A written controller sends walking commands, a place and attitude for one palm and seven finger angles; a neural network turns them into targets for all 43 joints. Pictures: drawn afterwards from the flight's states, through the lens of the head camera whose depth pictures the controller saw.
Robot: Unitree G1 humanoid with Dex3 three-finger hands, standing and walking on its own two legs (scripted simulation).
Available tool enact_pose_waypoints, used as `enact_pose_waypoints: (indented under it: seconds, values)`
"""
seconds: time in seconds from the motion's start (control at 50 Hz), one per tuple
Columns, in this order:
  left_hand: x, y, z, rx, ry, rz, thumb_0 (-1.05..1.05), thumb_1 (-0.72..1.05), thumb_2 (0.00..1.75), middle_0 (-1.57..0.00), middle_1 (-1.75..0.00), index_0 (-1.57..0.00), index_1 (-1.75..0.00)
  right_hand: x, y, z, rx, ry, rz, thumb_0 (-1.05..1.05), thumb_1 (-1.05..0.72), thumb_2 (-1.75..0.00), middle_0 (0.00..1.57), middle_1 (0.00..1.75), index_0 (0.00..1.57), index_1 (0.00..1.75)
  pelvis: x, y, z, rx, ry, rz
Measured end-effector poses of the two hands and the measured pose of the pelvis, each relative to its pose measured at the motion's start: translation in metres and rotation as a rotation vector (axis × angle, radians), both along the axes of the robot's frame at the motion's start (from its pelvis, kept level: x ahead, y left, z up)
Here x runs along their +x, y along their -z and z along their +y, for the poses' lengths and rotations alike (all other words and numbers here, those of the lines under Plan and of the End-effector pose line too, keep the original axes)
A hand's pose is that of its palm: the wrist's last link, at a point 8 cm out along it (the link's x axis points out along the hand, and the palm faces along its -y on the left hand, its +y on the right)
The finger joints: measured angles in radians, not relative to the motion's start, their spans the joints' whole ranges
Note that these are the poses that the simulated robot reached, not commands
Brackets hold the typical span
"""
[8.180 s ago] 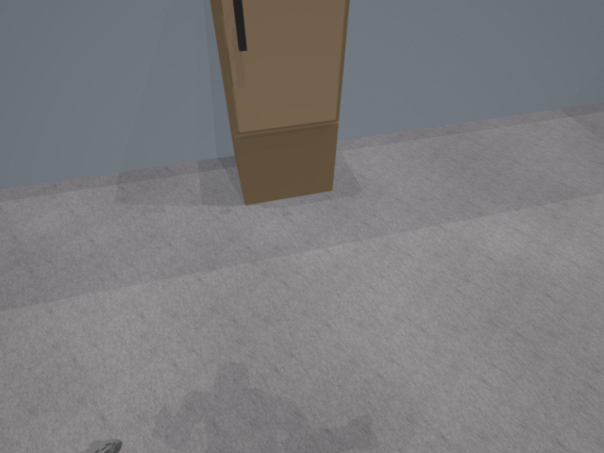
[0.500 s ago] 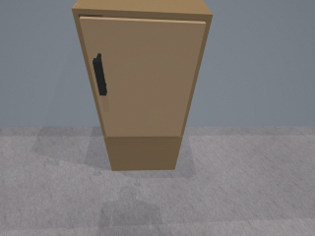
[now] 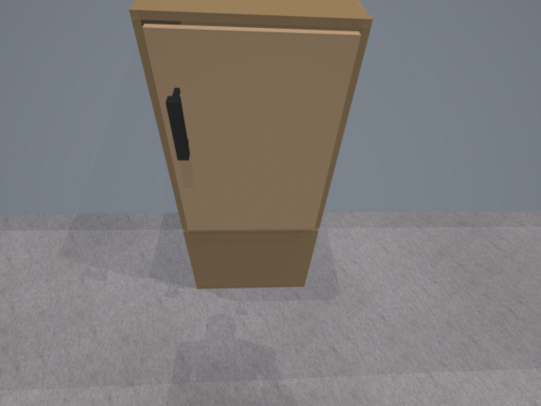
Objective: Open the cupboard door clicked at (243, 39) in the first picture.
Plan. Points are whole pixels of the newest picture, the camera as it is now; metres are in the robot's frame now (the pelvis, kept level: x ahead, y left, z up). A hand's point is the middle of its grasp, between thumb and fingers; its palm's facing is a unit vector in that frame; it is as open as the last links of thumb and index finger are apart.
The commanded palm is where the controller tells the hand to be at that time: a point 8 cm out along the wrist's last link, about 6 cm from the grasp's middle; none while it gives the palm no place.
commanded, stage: look again from close up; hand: left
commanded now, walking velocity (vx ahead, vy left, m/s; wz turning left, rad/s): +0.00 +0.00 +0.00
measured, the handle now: (180, 124) +0.64 +0.25 +0.06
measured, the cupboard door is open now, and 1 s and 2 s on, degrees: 0 0 0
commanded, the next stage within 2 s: shuffle to correct the standing spot in 0.26 s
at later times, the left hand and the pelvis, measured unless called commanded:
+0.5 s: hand out of the picture -0.02 +0.14 -0.17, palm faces +0.05 -0.99 -0.16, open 7.3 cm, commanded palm none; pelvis +0.01 -0.01 +0.00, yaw +0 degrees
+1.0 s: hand out of the picture +0.15 +0.19 -0.17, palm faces +0.09 -0.98 -0.20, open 7.2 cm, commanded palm none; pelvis +0.11 +0.00 +0.01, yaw +5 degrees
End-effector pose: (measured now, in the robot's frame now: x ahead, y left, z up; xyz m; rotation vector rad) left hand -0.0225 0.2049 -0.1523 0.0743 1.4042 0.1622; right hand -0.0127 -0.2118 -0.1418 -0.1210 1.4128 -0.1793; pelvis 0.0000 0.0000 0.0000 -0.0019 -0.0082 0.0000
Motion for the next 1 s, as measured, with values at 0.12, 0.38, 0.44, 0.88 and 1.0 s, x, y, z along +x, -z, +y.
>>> enact_pose_waypoints:
  seconds: [0.12,0.38,0.44,0.88,1.0]
  values:
    - [0.003,-0.007,0.0,0.009,0.022,0.006,0.0,0.91,0.9,-0.19,-0.3,-0.2,-0.3,0.002,-0.001,-0.004,0.004,0.012,-0.008,0.02,-0.93,-0.9,0.2,0.3,0.2,0.3,0.0,-0.003,0.0,-0.005,-0.002,-0.001]
    - [-0.007,-0.009,-0.007,0.012,0.024,0.049,0.0,0.91,0.9,-0.19,-0.3,-0.2,-0.3,0.008,0.0,-0.012,0.008,0.008,-0.01,0.01,-0.92,-0.9,0.2,0.3,0.2,0.3,0.005,-0.004,-0.008,-0.003,0.004,-0.005]
    - [-0.008,-0.008,-0.01,0.009,0.022,0.054,0.0,0.91,0.9,-0.19,-0.3,-0.2,-0.3,0.009,0.0,-0.014,0.01,0.005,-0.01,0.01,-0.91,-0.9,0.2,0.3,0.2,0.3,0.007,-0.004,-0.01,-0.002,0.002,-0.004]
    - [0.084,-0.001,0.013,-0.014,-0.009,0.026,0.0,0.91,0.9,-0.19,-0.3,-0.2,-0.3,0.068,-0.008,0.006,-0.015,-0.026,0.005,0.0,-0.9,-0.9,0.2,0.3,0.2,0.3,0.082,-0.001,0.006,-0.001,-0.049,0.03]
    - [0.162,-0.014,0.03,0.055,-0.003,-0.089,0.02,0.94,0.9,-0.19,-0.3,-0.2,-0.3,0.075,-0.012,0.01,0.015,-0.033,0.107,0.0,-0.9,-0.9,0.2,0.3,0.2,0.3,0.111,-0.007,-0.001,-0.006,-0.081,0.041]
